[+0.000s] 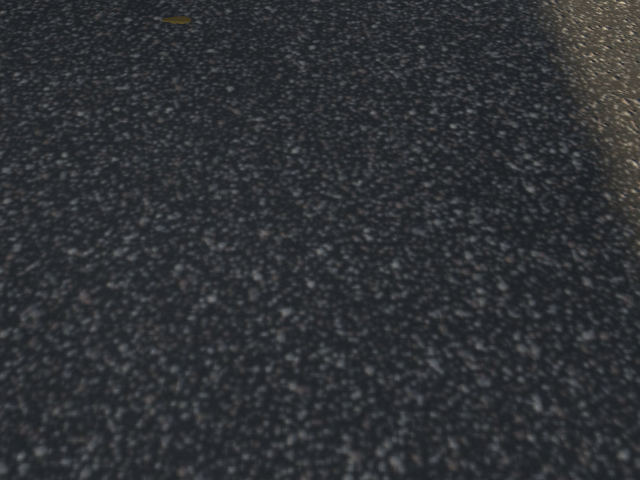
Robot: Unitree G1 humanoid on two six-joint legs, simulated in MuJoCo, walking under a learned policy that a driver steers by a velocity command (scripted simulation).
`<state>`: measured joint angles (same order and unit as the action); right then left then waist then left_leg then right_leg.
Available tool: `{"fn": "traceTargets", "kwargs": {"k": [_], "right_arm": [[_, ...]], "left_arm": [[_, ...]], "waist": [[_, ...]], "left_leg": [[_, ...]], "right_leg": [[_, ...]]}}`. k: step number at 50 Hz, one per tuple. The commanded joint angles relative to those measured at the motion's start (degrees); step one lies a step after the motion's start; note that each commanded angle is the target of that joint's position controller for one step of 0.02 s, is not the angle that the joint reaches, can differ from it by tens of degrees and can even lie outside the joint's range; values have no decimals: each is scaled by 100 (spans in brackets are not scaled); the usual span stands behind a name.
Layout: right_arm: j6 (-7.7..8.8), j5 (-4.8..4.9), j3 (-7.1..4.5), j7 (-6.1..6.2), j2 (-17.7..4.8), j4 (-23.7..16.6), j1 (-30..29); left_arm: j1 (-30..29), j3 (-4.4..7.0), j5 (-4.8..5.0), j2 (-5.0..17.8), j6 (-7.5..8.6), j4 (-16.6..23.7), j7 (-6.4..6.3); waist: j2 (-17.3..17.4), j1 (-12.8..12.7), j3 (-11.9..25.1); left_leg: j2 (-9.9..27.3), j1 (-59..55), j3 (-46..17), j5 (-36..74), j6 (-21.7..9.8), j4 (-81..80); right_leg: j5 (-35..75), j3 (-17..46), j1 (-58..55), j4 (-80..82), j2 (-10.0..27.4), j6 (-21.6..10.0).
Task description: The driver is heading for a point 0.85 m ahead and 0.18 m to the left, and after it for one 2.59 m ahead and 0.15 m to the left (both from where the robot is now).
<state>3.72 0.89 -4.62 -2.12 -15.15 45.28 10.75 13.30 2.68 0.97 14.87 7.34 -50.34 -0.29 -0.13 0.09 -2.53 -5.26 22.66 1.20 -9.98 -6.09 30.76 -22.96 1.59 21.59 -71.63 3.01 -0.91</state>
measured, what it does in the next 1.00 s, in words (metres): walks ahead, turning left: right foot, then left foot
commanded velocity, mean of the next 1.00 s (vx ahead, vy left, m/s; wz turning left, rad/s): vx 0.50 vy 0.00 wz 0.50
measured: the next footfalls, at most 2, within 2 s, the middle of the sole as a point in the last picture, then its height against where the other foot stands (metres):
right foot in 0.38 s outside the picture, level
left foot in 0.90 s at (214, 433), level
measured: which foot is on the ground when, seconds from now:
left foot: down 0.00-0.38, up 0.40-0.88, down 0.90-1.00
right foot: up 0.00-0.36, down 0.38-0.90, up 0.92-1.00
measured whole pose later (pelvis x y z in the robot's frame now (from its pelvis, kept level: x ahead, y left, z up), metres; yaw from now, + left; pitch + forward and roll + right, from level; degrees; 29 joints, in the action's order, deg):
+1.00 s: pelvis +0.49 +0.11 +0.00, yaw +30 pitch +2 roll -1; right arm 3.2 0.5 -3.1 -2.0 -15.0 37.1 7.6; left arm 17.9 3.0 1.8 16.7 4.9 -50.6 0.5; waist -0.2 -2.2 -2.5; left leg -1.4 24.3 1.5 -11.0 -3.5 32.9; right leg -27.1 -1.1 16.9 -64.4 4.5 -0.4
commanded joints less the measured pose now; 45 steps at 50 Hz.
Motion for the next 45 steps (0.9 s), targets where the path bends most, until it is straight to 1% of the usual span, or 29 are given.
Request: {"fn": "traceTargets", "kwargs": {"k": [1, 3, 5, 7, 9, 12, 14, 16, 17, 18, 19, 20, 21, 22, 23, 24, 25, 26, 27, 28, 31, 34, 37, 40, 41, 42, 43, 44, 45], "right_arm": [[75, -29, -93, 55, -484, -424, 136], [94, -12, -129, 113, -639, -441, 210], [94, -4, -176, 200, -819, -423, 420], [56, 23, -183, 257, -841, -395, 640], [20, 45, -180, 284, -830, -386, 799], [-15, 69, -186, 296, -863, -337, 1003], [-49, 82, -179, 322, -827, -325, 1075], [-80, 61, -198, 352, -862, -369, 977], [-97, 57, -186, 355, -818, -419, 860], [-89, 36, -126, 338, -652, -497, 760], [-62, -57, -4, 305, -339, -631, 721], [-8, 113, 97, 298, -21, -766, 1619], [-5, 179, 13, 313, -627, -609, 1652], [-43, 135, -80, 308, -963, -663, 1024], [-76, 65, -88, 313, -917, -735, 694], [-79, 6, -102, 293, -831, -812, 496], [-104, 37, -110, 256, -722, -835, 529], [-138, 82, -97, 232, -601, -842, 590], [-172, 95, -79, 221, -487, -869, 590], [-201, 84, -68, 217, -434, -929, 513], [-224, 44, -44, 207, -382, -1071, 206], [-181, 55, -15, 118, -338, -1139, -175], [-117, 34, 74, 26, -162, -1296, -780], [-88, 59, 88, -49, -201, -1482, -1167], [-83, 50, 73, -69, -253, -1529, -1213], [-78, 31, 43, -81, -329, -1545, -1153], [-75, 0, -19, -79, -451, -1505, -905], [-73, -20, -136, -63, -635, -1306, -198], [-90, -20, -307, 3, -965, -1011, 727]], "left_arm": [[-60, 219, -104, 708, 67, 569, -30], [-57, 213, -169, 559, -59, 657, -48], [-460, 193, -205, 486, -110, 838, -82], [-944, 155, -192, 397, -106, 997, -80], [-1353, 116, -147, 323, -76, 1127, -37], [-1757, 125, -69, 424, -17, 1318, 42], [-1801, 167, -59, 571, 45, 1395, 103], [-1588, 225, -45, 710, 110, 1390, 135], [-1217, 268, -53, 765, 139, 1301, 125], [-621, 350, -113, 926, 166, 1174, 93], [283, 435, -195, 1248, 164, 1097, 43], [814, 538, -253, 1647, 87, 900, 61], [709, 428, -116, 1107, 56, 981, 85], [461, 327, -91, 727, 13, 1066, 61], [162, 275, -135, 649, -38, 1097, 58], [-17, 238, -154, 555, -67, 1053, 61], [-98, 206, -188, 495, -64, 1022, 58], [-116, 211, -177, 486, -46, 983, 68], [-90, 226, -148, 509, -20, 937, 79], [-64, 254, -129, 585, 5, 888, 85], [35, 328, -138, 794, 7, 749, 65], [68, 347, -128, 896, -56, 662, 30], [390, 345, -69, 981, -118, 490, 29], [631, 372, 39, 1130, -204, 316, 58], [661, 382, 74, 1181, -241, 264, 59], [637, 393, 100, 1248, -274, 228, 51], [594, 404, 121, 1329, -303, 201, 33], [513, 389, 134, 1348, -340, 171, 9], [566, 316, 87, 1197, -343, 180, -25]], "waist": [[10, -128, 640], [118, -201, 547], [203, -106, 410], [321, 79, 340], [477, 260, 315], [586, 422, 284], [599, 399, 304], [754, 232, 335], [817, 18, 437], [744, -277, 818], [160, -649, 1603], [-1881, -264, 2294], [-1463, -350, 1977], [-794, -511, 1217], [-348, -409, 773], [-305, -299, 440], [-454, -159, 333], [-590, -107, 295], [-617, -88, 281], [-579, -77, 240], [-417, -105, 217], [-382, -226, 161], [-298, -465, -26], [-338, -509, -231], [-380, -460, -246], [-456, -347, -183], [-574, -136, 29], [-566, 315, 453], [-440, 716, 1013]], "left_leg": [[1487, -1532, -2164, 1353, -1125, -1674], [1354, -1066, -1865, 1784, -1157, -1794], [1218, -848, -1638, 1934, -1090, -1836], [1045, -812, -1519, 1681, -909, -1768], [941, -826, -1522, 1223, -751, -1683], [1082, -1040, -1874, 809, -665, -1488], [1227, -1401, -2239, 642, -617, -1164], [1336, -1608, -2557, 753, -535, -835], [1242, -1585, -2590, 959, -451, -568], [950, -1376, -2412, 1251, -282, 98], [577, -625, -1910, 551, -64, 1675], [-196, 1466, -1213, -2240, 316, 3472], [301, 2250, -1330, -2300, 378, 4334], [511, 2426, -1232, -1730, 419, 4550], [716, 2223, -1032, -1283, 457, 4453], [866, 2087, -999, -1012, 474, 4187], [1019, 1824, -961, -858, 462, 4004], [1076, 1673, -861, -776, 465, 3873], [1104, 1662, -780, -722, 483, 3784], [1142, 1746, -763, -607, 508, 3656], [1209, 2061, -768, -58, 596, 3054], [1184, 1969, -586, 760, 583, 2142], [1045, 1653, -301, 1079, 496, 1228], [926, 1570, -116, 641, 350, 674], [868, 1501, -49, 373, 268, 536], [760, 1265, 54, 98, 163, 398], [578, 757, 199, -87, 43, 249], [353, -301, 361, 206, -114, -112], [311, -1859, 233, 550, -266, -123]], "right_leg": [[520, 323, 1460, 361, 434, 57], [729, 192, 1310, 846, 414, 242], [1275, 95, 1419, 1564, 312, 395], [1978, 81, 1385, 2495, 148, 436], [2552, 77, 1175, 3359, -47, 410], [2759, 130, 945, 3996, -228, 360], [2508, 257, 859, 4307, -274, 267], [2024, 285, 535, 4459, -299, 118], [1976, 192, 44, 4657, -336, 3], [2025, 242, -931, 4745, -180, -188], [1804, 1114, -2449, 4630, 768, -557], [812, 3755, -4319, 5069, 2070, -1526], [-399, 4357, -4166, 5333, 2206, -1481], [-342, 3408, -3442, 5416, 1941, -1195], [338, 2619, -2671, 5516, 1681, -1022], [923, 2090, -2097, 5660, 1442, -965], [1257, 1624, -1723, 5811, 1251, -879], [1436, 1295, -1526, 5960, 1138, -869], [1659, 1043, -1443, 6064, 1111, -919], [1895, 845, -1415, 6151, 1136, -973], [2553, 351, -1617, 6244, 1233, -1049], [2788, -247, -1790, 6248, 1123, -909], [2710, -543, -1850, 6260, 1110, -866], [2824, -571, -2235, 6180, 1319, -862], [3106, -574, -2398, 6069, 1403, -844], [3786, -628, -2520, 5841, 1441, -806], [4796, -731, -2585, 5417, 1421, -740], [5598, -966, -2447, 4566, 1269, -608], [5370, -1160, -1703, 3398, 1018, -408]]}}
Keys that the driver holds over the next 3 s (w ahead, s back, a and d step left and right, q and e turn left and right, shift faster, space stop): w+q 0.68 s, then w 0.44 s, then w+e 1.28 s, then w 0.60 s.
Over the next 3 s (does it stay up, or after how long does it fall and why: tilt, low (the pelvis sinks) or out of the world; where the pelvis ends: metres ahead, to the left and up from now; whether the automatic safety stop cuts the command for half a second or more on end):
stays up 1.57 0.24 -0.01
